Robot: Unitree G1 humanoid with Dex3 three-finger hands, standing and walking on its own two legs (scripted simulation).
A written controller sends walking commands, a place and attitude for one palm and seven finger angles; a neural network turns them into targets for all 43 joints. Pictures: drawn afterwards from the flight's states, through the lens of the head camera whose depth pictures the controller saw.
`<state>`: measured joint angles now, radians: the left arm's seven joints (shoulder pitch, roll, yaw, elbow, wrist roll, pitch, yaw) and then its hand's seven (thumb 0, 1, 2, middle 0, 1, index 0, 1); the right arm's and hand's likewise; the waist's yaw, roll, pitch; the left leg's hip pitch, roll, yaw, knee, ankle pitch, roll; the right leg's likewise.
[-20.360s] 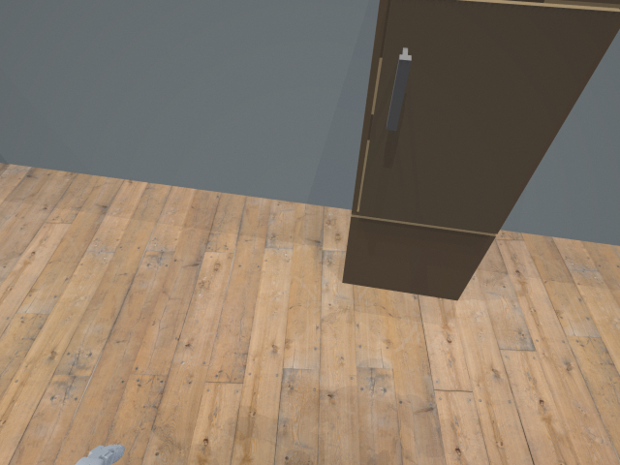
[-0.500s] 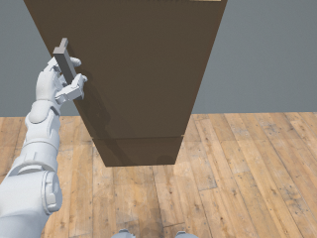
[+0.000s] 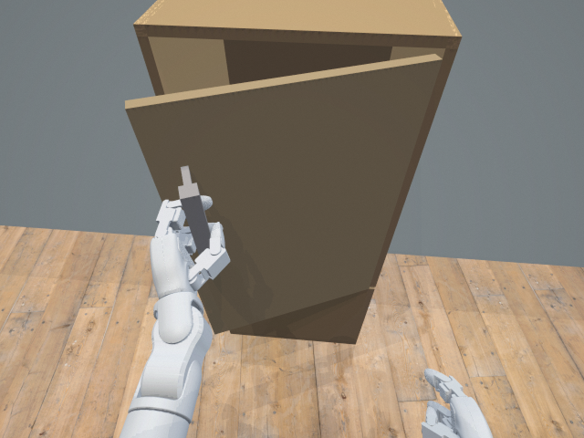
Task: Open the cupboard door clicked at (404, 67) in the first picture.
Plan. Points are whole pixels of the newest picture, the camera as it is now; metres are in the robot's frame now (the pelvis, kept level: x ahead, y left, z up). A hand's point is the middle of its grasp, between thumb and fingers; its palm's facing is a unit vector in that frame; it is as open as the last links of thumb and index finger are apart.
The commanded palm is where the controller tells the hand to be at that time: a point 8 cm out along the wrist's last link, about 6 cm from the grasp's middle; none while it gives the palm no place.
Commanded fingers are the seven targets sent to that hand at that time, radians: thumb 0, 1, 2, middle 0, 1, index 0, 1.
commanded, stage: pull the door open along its arc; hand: left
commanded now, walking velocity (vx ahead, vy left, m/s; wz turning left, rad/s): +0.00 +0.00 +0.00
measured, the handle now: (199, 220) +0.38 +0.16 +0.10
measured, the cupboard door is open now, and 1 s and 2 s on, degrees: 23 42 44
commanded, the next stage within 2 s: open thumb and fingers to let go in 0.36 s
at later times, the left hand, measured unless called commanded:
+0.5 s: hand (274, 322) +0.24 +0.04 +0.10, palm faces +0.30 -0.95 -0.01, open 6.2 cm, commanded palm +0.19 +0.09 +0.10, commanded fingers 0.00 0.69 0.81 -0.38 -1.33 -0.38 -1.33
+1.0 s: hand (263, 315) +0.24 +0.05 +0.10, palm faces +0.37 -0.93 +0.01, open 12.9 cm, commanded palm +0.20 +0.09 +0.10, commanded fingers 0.00 -0.50 0.30 -0.25 -0.90 -0.25 -0.90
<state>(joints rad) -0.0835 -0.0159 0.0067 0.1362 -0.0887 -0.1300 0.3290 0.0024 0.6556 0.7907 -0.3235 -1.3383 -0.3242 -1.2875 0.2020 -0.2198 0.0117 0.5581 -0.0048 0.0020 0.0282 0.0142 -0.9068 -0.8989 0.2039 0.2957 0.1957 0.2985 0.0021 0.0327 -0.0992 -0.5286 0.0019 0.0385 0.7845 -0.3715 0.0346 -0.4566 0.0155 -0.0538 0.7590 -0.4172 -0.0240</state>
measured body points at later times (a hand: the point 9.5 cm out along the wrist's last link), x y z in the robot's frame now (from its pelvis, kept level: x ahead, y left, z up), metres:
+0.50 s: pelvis +0.00 -0.04 +0.00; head -0.02 -0.07 +0.45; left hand +0.21 +0.09 +0.10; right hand +0.19 -0.25 -0.08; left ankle +0.02 +0.09 -0.71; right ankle -0.02 -0.11 -0.71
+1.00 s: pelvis +0.00 -0.04 +0.00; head -0.01 -0.06 +0.45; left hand +0.22 +0.10 +0.10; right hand +0.19 -0.24 -0.08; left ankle +0.02 +0.09 -0.71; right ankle -0.02 -0.11 -0.71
